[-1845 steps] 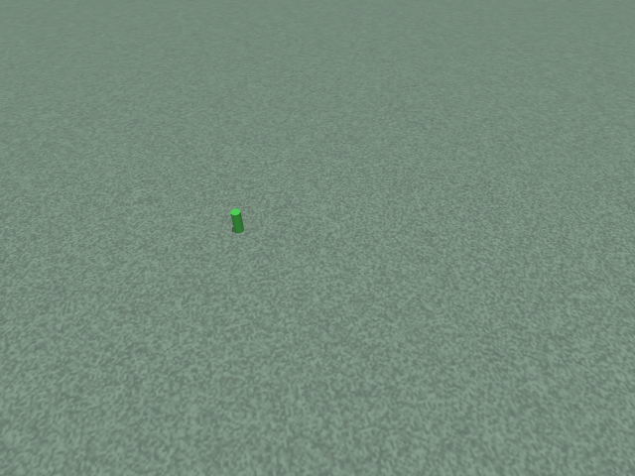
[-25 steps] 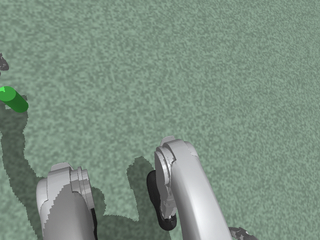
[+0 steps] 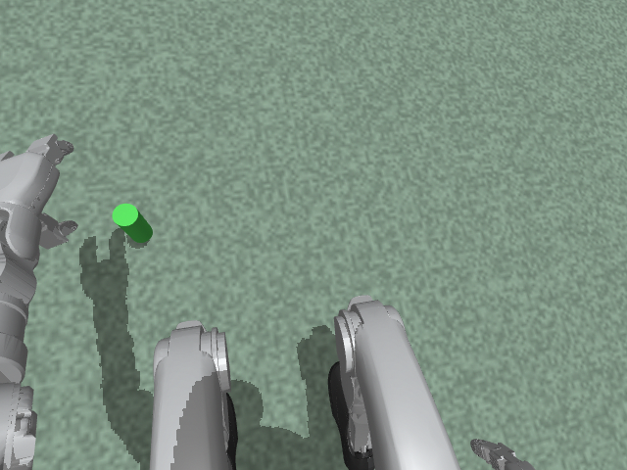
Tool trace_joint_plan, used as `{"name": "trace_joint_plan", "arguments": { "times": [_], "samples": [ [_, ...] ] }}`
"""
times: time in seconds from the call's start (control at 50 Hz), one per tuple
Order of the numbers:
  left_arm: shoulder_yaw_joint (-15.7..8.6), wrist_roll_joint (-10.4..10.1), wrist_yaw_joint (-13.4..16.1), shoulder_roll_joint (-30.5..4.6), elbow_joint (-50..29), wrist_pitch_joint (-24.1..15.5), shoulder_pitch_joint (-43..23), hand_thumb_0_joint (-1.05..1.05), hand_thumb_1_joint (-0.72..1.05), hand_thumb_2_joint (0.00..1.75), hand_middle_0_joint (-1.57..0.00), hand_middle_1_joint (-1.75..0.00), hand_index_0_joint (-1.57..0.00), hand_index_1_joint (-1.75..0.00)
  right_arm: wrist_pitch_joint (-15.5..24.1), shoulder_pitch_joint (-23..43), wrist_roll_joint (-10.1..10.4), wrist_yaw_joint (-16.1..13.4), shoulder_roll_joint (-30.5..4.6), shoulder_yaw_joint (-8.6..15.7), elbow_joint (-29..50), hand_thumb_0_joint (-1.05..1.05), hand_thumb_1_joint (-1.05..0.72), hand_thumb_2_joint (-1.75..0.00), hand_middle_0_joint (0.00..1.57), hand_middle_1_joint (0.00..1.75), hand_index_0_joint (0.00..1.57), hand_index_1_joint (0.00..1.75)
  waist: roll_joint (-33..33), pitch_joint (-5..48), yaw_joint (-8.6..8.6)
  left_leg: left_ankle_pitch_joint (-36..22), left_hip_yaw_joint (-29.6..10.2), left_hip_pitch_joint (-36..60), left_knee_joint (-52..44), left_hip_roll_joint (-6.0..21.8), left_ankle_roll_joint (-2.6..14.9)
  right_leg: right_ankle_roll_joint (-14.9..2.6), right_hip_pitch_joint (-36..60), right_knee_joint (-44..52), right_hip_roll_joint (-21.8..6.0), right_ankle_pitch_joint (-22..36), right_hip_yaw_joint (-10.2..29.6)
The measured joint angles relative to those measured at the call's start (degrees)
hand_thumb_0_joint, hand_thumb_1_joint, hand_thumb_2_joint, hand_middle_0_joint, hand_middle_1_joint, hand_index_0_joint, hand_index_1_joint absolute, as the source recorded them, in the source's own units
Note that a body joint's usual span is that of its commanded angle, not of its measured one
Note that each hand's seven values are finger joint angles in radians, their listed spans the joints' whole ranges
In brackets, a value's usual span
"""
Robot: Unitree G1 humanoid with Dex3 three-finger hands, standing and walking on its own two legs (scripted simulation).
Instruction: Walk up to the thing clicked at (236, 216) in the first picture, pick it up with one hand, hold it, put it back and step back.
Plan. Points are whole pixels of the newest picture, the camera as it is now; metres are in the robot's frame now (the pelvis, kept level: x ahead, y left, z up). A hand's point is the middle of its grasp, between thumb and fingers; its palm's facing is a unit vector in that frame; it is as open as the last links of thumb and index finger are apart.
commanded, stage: home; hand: left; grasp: from above
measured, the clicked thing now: (134, 224) +0.52 +0.27 -0.36
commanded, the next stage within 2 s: none
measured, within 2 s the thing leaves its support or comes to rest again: neither
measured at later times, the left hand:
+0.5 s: hand (5, 353) +0.29 +0.22 +0.09, palm faces -0.05 -0.90 -0.44, open 7.4 cm
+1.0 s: hand out of the picture +0.22 +0.19 +0.26, palm faces +0.17 -0.97 -0.20, open 7.4 cm
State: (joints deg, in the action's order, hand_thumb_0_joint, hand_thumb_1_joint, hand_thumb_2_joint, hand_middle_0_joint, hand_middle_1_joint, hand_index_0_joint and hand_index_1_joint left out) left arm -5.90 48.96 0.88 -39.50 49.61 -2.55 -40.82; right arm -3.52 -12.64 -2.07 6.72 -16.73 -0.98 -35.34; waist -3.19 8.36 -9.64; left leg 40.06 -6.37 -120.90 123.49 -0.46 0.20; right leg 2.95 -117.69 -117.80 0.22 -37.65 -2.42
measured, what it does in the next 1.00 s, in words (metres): rises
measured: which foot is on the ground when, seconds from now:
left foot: down 0.00-1.00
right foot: down 0.00-1.00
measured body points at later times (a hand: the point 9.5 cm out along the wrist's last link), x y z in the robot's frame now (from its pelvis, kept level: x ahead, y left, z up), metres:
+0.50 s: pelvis +0.02 -0.01 +0.18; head +0.14 +0.03 +0.61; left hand +0.29 +0.27 +0.12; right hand +0.23 -0.23 +0.09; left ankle +0.07 +0.12 -0.38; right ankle +0.10 -0.14 -0.38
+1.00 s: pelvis +0.08 +0.00 +0.30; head +0.09 +0.00 +0.75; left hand +0.21 +0.24 +0.27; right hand +0.25 -0.23 +0.23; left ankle +0.07 +0.12 -0.38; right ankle +0.10 -0.14 -0.38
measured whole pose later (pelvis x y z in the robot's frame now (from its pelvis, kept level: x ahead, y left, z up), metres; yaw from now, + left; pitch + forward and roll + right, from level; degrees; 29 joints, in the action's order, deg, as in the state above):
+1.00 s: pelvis +0.08 +0.00 +0.30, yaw +7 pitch +11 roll -3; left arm -2.2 -4.3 2.2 -12.9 -8.9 26.7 29.5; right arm 11.4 -17.9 1.6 -10.4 -12.0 -2.4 -29.1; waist -3.2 11.2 -3.4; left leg 28.8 -4.4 -42.1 59.3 1.3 -0.6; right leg 1.2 -39.5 -54.6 0.0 -26.6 -2.7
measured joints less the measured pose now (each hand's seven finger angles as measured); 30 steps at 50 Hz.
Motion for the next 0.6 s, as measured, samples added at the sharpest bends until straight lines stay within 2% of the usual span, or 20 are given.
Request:
{"name": "trace_joint_plan", "arguments": {
  "times": [0.04,0.1,0.24,0.48,0.6],
  "samples": [
    [0.3,-4.3,-1.3,1.8,-5.1,1.2,4.3,0.00,0.33,0.80,-0.21,-0.42,-0.21,-0.42,-0.4,0.7,0.6,-0.5,-0.4,0.8,0.4,0.01,-0.90,-0.90,0.20,0.30,0.20,0.30,0.3,0.7,1.17,-0.3,0.2,2.7,-2.6,0.1,-0.03,-0.09,2.6,2.4,-0.1,0.3,0.1],
    [0.7,-9.7,-2.2,4.6,-11.9,3.0,10.6,0.00,0.50,0.81,-0.21,-0.36,-0.21,-0.37,-0.5,2.0,1.5,-1.3,-0.5,1.9,1.0,0.01,-0.90,-0.90,0.20,0.30,0.20,0.30,0.7,1.6,2.73,-0.9,0.4,6.9,-6.5,0.2,-0.14,-0.20,6.6,6.1,-0.2,0.8,0.1],
    [2.3,-19.9,-1.1,10.6,-21.6,8.1,22.1,0.00,0.77,0.86,-0.21,-0.31,-0.21,-0.31,1.5,5.9,3.1,-3.9,0.8,2.3,2.3,0.01,-0.90,-0.90,0.20,0.30,0.20,0.30,1.4,2.6,4.83,-2.4,0.9,18.1,-15.7,0.4,-0.58,-0.74,17.4,14.6,-0.5,2.1,0.2],
    [3.8,-38.4,1.9,18.8,-33.6,17.6,39.1,0.01,0.88,0.89,-0.21,-0.30,-0.21,-0.30,7.6,6.9,4.4,-8.8,4.6,-0.4,3.5,0.01,-0.90,-0.90,0.20,0.30,0.20,0.30,1.5,2.6,5.39,-5.0,1.5,39.4,-32.4,1.2,-0.96,-1.45,38.2,30.7,-0.3,4.6,0.1],
    [3.6,-45.3,3.0,21.5,-39.5,21.6,46.8,0.01,0.89,0.90,-0.21,-0.30,-0.21,-0.30,9.5,3.8,4.5,-11.3,5.3,-1.4,3.7,0.01,-0.90,-0.90,0.20,0.30,0.20,0.30,1.6,2.1,5.21,-6.6,1.6,50.5,-41.5,1.5,-1.02,-1.61,49.4,40.0,-0.1,6.3,0.0]
  ]
}}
